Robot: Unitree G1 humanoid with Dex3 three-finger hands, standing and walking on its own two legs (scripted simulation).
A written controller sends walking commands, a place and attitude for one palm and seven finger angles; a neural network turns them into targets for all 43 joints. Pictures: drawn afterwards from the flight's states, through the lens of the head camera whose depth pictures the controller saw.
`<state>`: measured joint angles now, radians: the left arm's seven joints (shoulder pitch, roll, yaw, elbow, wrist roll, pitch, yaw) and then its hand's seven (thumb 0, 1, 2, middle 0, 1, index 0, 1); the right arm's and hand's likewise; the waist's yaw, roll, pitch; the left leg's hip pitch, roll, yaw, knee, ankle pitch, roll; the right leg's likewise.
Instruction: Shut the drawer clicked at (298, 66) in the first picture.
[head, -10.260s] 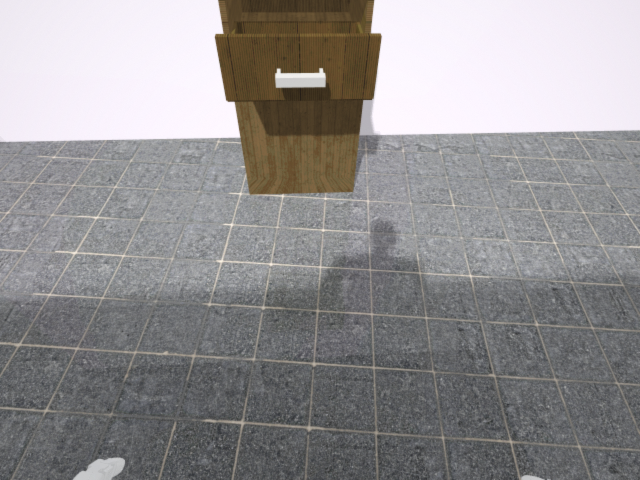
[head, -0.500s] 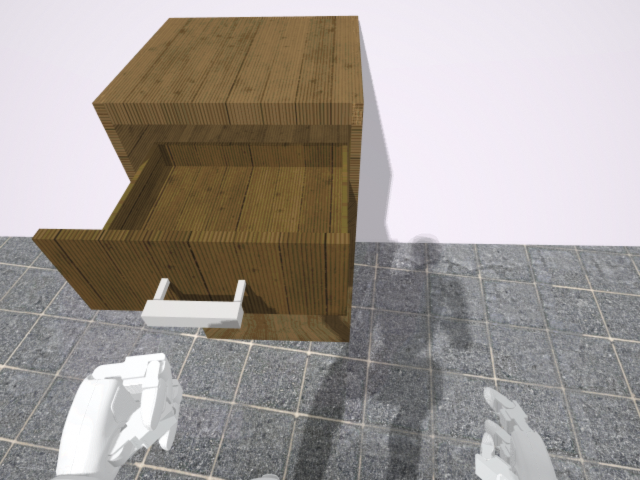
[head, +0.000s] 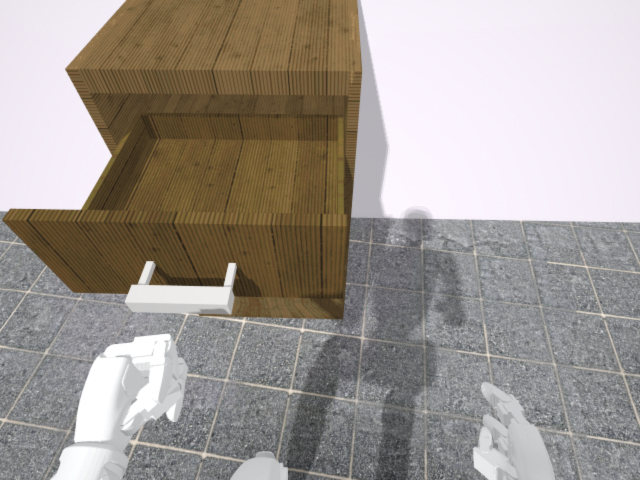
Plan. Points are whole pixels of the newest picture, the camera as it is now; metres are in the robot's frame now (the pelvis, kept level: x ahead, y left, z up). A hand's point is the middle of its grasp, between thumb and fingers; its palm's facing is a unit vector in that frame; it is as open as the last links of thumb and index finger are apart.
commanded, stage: bring the fist close to the handle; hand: left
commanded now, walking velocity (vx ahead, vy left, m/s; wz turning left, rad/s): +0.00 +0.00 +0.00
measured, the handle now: (185, 284) +0.36 +0.21 +0.02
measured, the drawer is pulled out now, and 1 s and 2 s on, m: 0.29 0.29 0.20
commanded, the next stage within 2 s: push the drawer shut in 0.88 s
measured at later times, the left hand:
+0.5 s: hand (200, 360) +0.26 +0.16 +0.01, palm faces -0.01 -1.00 -0.03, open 3.3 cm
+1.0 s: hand (203, 357) +0.26 +0.16 +0.01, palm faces +0.00 -1.00 -0.03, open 3.3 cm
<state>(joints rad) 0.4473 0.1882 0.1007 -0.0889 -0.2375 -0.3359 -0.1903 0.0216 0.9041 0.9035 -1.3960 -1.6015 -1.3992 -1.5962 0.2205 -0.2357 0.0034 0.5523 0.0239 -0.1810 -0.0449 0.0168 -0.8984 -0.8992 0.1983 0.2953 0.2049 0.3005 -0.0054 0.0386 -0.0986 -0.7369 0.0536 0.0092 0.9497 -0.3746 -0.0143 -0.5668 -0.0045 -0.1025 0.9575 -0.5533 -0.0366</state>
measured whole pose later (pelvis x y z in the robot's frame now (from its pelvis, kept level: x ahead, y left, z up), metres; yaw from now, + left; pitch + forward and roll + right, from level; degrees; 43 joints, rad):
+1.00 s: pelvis -0.01 +0.02 -0.03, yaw -1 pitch +15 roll -2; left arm 0.20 0.18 0.05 0.09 -0.17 -0.38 -0.06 0.02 0.90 0.90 -1.40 -1.60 -1.40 -1.60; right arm 0.21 -0.23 0.01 0.52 0.01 -0.07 -0.02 0.02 -0.90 -0.90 0.20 0.30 0.21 0.30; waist -0.02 0.04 -0.13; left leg -0.98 0.06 0.02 1.13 -0.43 0.01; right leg -0.80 0.00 -0.09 1.13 -0.60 -0.02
